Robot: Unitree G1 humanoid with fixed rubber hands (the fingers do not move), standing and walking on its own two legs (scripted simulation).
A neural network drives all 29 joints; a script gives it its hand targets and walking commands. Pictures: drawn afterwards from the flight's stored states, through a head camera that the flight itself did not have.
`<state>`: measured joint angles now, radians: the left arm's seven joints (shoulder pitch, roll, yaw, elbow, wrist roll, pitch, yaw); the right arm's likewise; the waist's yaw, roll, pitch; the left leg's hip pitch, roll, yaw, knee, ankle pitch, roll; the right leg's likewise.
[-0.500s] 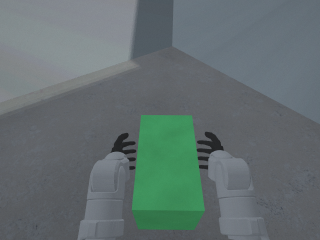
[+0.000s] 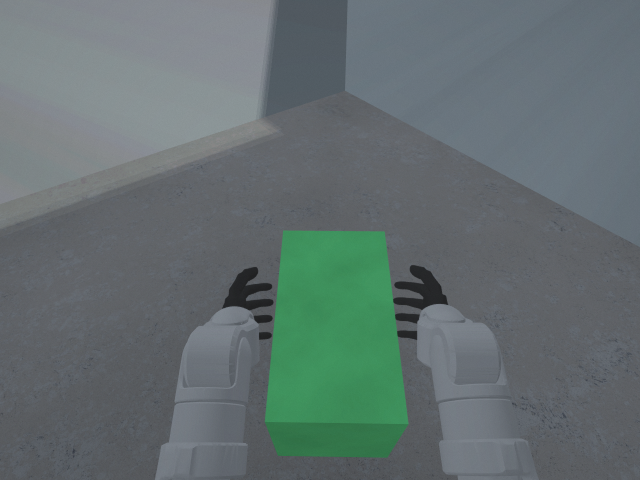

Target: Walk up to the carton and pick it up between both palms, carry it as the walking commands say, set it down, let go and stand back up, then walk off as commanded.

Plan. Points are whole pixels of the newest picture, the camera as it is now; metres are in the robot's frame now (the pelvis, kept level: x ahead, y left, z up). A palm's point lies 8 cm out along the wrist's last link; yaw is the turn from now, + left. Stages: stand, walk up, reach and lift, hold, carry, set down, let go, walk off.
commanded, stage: carry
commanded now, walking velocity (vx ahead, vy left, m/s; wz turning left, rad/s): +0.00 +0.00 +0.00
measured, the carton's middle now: (333, 339) +0.33 +0.00 -0.02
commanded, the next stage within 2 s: hold in 0.28 s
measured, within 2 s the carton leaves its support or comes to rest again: neither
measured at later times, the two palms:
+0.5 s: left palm (226, 347) +0.28 +0.13 +0.05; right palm (424, 336) +0.29 -0.11 +0.06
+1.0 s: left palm (216, 347) +0.28 +0.14 +0.06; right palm (411, 341) +0.28 -0.09 +0.06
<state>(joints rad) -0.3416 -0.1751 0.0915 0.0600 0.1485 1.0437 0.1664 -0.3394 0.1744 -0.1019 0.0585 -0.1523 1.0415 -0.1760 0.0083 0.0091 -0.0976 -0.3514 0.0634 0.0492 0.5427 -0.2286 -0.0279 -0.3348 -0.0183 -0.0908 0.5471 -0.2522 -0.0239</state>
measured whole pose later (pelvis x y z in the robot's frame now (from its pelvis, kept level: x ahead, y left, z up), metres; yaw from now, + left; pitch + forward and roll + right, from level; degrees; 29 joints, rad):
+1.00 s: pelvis -0.05 +0.04 -0.01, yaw +0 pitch -12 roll +0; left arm -0.66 -0.28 0.54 0.68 0.52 0.66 0.11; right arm -0.69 0.23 -0.54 0.73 -0.50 0.64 -0.08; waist -0.01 0.00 0.07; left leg -0.19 -0.04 -0.05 0.59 -0.21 0.01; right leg -0.18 0.02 0.07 0.62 -0.26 -0.01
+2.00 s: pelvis -0.04 +0.03 -0.08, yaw +0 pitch +27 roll -1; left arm -0.58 -0.25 0.40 0.57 0.31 0.15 0.18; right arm -0.62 0.25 -0.42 0.61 -0.31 0.12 -0.16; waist -0.01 0.01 -0.08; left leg -1.18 -0.05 -0.07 1.05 -0.34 -0.01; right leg -1.16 0.05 0.05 1.04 -0.36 0.02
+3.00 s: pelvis -0.07 +0.02 -0.23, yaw +0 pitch +38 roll +0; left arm -0.99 -0.15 0.51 0.68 0.33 0.27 0.18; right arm -1.01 0.16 -0.50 0.70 -0.33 0.26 -0.20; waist 0.00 -0.01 -0.07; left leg -1.80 -0.06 -0.05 1.63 -0.49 -0.03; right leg -1.79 0.08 0.05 1.65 -0.52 0.03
